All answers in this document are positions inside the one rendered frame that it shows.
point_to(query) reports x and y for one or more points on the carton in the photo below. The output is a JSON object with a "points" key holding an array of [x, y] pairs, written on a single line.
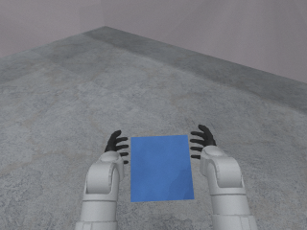
{"points": [[160, 168]]}

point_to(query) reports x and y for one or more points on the right robot hand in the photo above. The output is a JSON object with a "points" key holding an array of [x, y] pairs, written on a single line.
{"points": [[208, 140]]}

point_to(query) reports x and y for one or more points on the left robot hand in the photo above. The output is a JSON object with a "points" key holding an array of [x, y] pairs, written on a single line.
{"points": [[113, 141]]}

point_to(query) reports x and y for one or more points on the right robot forearm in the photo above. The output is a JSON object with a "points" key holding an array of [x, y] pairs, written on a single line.
{"points": [[227, 189]]}

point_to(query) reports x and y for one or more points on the left robot forearm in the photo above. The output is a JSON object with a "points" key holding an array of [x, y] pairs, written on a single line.
{"points": [[100, 193]]}

